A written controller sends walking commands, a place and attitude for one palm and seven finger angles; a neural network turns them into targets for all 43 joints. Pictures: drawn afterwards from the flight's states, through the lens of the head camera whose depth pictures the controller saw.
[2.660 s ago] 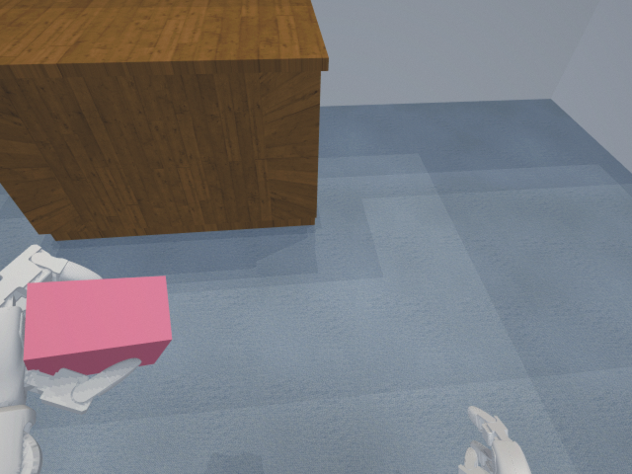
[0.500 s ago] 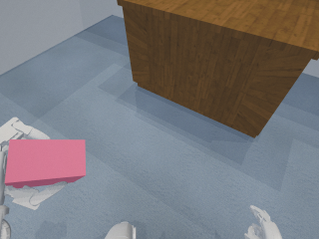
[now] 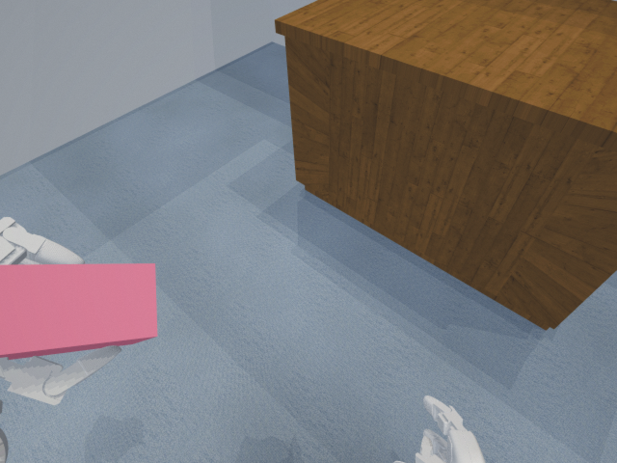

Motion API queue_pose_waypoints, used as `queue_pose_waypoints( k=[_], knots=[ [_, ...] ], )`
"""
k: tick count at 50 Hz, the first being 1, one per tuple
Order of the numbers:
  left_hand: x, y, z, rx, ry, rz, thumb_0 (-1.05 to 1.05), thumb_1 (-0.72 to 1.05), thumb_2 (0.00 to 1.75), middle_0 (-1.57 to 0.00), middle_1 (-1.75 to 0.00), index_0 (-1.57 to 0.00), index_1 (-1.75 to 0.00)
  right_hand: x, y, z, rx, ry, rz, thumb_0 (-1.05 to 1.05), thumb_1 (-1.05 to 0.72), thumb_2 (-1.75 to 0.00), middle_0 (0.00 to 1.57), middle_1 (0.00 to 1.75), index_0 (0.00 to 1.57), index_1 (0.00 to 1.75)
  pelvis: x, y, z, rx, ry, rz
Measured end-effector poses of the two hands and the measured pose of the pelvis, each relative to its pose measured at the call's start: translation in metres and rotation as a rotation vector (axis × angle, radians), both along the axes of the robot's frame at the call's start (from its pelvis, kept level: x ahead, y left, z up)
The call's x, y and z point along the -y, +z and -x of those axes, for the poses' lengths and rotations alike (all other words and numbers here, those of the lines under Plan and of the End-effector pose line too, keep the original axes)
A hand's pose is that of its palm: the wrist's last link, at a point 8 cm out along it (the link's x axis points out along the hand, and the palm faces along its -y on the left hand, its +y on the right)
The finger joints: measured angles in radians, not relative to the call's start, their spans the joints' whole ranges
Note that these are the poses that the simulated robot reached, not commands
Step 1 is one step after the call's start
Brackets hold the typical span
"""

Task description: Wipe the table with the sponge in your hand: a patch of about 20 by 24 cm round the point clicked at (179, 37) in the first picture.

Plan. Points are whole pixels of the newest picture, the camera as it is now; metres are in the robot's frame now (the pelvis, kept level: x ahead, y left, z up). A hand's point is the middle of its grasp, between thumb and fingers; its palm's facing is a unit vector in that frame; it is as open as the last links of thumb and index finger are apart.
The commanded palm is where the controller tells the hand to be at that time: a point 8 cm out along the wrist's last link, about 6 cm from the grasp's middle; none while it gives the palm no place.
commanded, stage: walk to a spot facing it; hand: left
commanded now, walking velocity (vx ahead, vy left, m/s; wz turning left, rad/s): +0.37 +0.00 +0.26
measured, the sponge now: (99, 310) +0.21 +0.21 +0.18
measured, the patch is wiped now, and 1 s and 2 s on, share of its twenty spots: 0.00 0.00 0.00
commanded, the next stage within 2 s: turn to face it in 1.36 s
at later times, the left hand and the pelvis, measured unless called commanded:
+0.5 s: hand (104, 219) +0.31 +0.25 +0.19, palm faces +0.54 -0.72 -0.44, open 10.5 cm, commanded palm +0.26 +0.28 +0.18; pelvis +0.14 -0.02 -0.01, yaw +8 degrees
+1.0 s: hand (156, 179) +0.41 +0.24 +0.16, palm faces +0.66 -0.62 -0.42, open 10.5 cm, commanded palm +0.34 +0.25 +0.18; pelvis +0.27 -0.06 -0.01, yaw +18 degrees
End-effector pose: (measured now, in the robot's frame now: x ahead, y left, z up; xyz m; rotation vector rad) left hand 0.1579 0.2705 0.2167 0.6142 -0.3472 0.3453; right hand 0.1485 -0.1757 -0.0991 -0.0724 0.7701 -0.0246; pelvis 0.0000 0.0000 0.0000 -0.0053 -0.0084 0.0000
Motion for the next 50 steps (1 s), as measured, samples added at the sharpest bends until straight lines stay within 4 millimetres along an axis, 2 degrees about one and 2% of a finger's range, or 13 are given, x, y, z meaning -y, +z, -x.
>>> queue_pose_waypoints(
  k=[3, 6, 11, 17, 22, 26, 30, 34, 37, 40, 43, 47, 50],
  knots=[
    [0.008, -0.011, -0.013, -0.003, 0.073, -0.028, -0.01, -0.52, 1.00, -0.69, -1.36, -0.69, -1.36, 0.024, -0.022, -0.022, -0.020, 0.015, 0.009, 0.01, -0.90, -0.90, 0.20, 0.30, 0.21, 0.30, 0.019, -0.016, -0.018, 0.010, 0.028, -0.015],
    [0.011, -0.030, -0.028, -0.039, 0.131, 0.066, -0.01, -0.52, 1.00, -0.69, -1.36, -0.69, -1.36, 0.054, -0.030, -0.041, -0.064, 0.037, 0.069, 0.01, -0.90, -0.90, 0.20, 0.30, 0.21, 0.30, 0.027, -0.016, -0.029, 0.029, 0.059, -0.020],
    [0.024, -0.045, -0.051, -0.133, 0.129, 0.135, -0.01, -0.52, 1.00, -0.68, -1.36, -0.69, -1.36, 0.098, -0.008, -0.070, -0.073, 0.003, 0.159, 0.01, -0.90, -0.90, 0.20, 0.30, 0.20, 0.29, 0.037, -0.003, -0.052, 0.020, 0.083, -0.035],
    [0.032, -0.018, -0.077, -0.071, 0.066, 0.068, -0.01, -0.52, 1.00, -0.68, -1.36, -0.69, -1.36, 0.122, 0.023, -0.105, -0.058, 0.005, 0.255, 0.01, -0.91, -0.90, 0.20, 0.30, 0.20, 0.29, 0.043, 0.007, -0.084, -0.006, 0.118, -0.044],
    [0.013, -0.004, -0.093, 0.018, 0.096, 0.027, -0.01, -0.52, 1.00, -0.68, -1.36, -0.69, -1.36, 0.109, 0.028, -0.140, -0.046, 0.017, 0.278, 0.01, -0.91, -0.90, 0.19, 0.30, 0.20, 0.29, 0.032, 0.002, -0.117, -0.019, 0.136, -0.033],
    [-0.014, -0.019, -0.111, 0.071, 0.149, 0.051, -0.01, -0.52, 1.00, -0.68, -1.36, -0.69, -1.36, 0.081, 0.016, -0.174, -0.003, 0.016, 0.259, 0.01, -0.91, -0.90, 0.19, 0.30, 0.20, 0.29, 0.016, -0.014, -0.144, -0.004, 0.138, -0.037],
    [-0.030, -0.037, -0.137, 0.032, 0.193, 0.106, -0.01, -0.52, 1.00, -0.68, -1.36, -0.69, -1.36, 0.039, 0.010, -0.200, 0.012, 0.065, 0.161, 0.01, -0.91, -0.90, 0.19, 0.30, 0.20, 0.29, 0.014, -0.013, -0.160, 0.015, 0.174, -0.022],
    [-0.020, -0.030, -0.148, 0.012, 0.187, 0.121, -0.01, -0.52, 1.00, -0.68, -1.36, -0.69, -1.36, 0.005, 0.014, -0.219, 0.015, 0.140, 0.071, 0.01, -0.90, -0.90, 0.20, 0.30, 0.20, 0.29, 0.019, -0.004, -0.178, 0.006, 0.193, -0.004],
    [-0.004, -0.012, -0.150, 0.024, 0.167, 0.087, -0.01, -0.52, 1.00, -0.68, -1.36, -0.69, -1.36, -0.006, 0.015, -0.234, 0.020, 0.189, 0.032, 0.01, -0.90, -0.90, 0.20, 0.30, 0.20, 0.30, 0.024, 0.002, -0.195, -0.001, 0.204, 0.004],
    [0.007, 0.002, -0.154, 0.027, 0.188, 0.031, -0.01, -0.52, 1.00, -0.68, -1.36, -0.69, -1.36, -0.006, 0.010, -0.253, 0.011, 0.225, 0.014, 0.01, -0.90, -0.90, 0.20, 0.30, 0.21, 0.30, 0.031, 0.004, -0.214, -0.004, 0.219, 0.009],
    [0.010, 0.002, -0.164, 0.015, 0.262, -0.008, -0.01, -0.52, 1.00, -0.68, -1.36, -0.69, -1.36, 0.006, -0.003, -0.277, -0.002, 0.243, 0.010, 0.01, -0.90, -0.90, 0.20, 0.30, 0.21, 0.30, 0.044, -0.001, -0.237, 0.000, 0.237, 0.002],
    [0.010, -0.025, -0.185, -0.009, 0.366, 0.049, -0.01, -0.52, 1.00, -0.68, -1.36, -0.69, -1.36, 0.035, -0.025, -0.316, -0.024, 0.268, 0.061, 0.01, -0.90, -0.90, 0.20, 0.30, 0.21, 0.30, 0.058, -0.016, -0.259, 0.016, 0.294, -0.015],
    [0.013, -0.044, -0.200, -0.059, 0.397, 0.152, -0.01, -0.52, 1.00, -0.68, -1.36, -0.68, -1.36, 0.058, -0.020, -0.340, -0.044, 0.275, 0.126, 0.01, -0.90, -0.90, 0.20, 0.30, 0.21, 0.30, 0.061, -0.010, -0.272, 0.021, 0.317, -0.031]
  ],
)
